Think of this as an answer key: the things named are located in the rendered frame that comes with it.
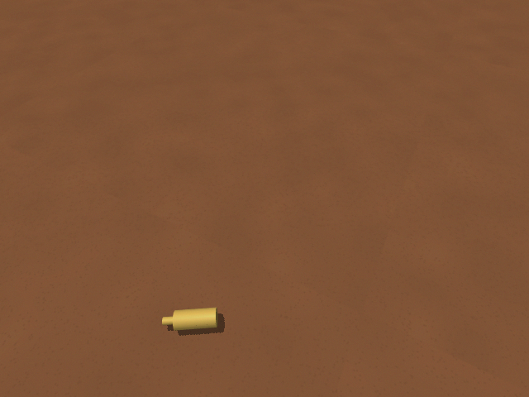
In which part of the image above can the bottle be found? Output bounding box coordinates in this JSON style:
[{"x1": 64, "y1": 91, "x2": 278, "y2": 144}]
[{"x1": 162, "y1": 308, "x2": 218, "y2": 331}]

